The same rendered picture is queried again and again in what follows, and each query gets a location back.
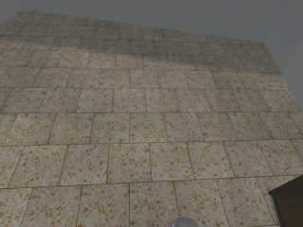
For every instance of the wardrobe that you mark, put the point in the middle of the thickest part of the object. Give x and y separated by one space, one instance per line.
288 201

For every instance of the right robot thigh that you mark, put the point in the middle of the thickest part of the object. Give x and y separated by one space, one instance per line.
184 222

